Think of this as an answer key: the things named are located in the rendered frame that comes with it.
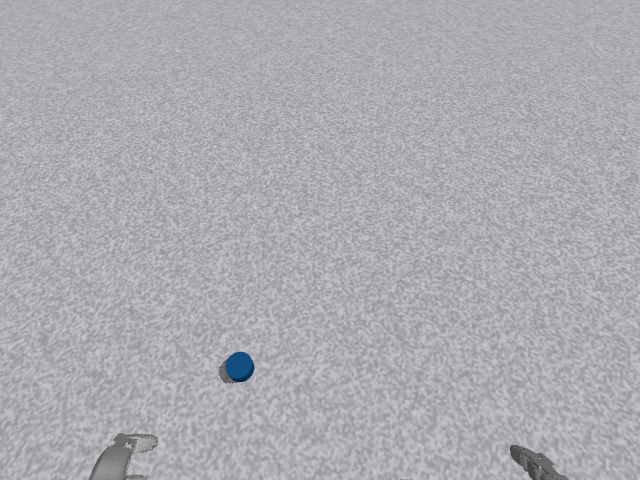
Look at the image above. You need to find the left robot hand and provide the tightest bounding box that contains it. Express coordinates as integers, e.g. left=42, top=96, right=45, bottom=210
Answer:
left=89, top=433, right=158, bottom=480

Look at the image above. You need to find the right robot hand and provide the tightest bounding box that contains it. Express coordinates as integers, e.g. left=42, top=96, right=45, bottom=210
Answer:
left=510, top=445, right=569, bottom=480

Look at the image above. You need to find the tin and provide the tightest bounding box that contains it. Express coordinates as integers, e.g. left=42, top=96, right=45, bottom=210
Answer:
left=225, top=352, right=254, bottom=382

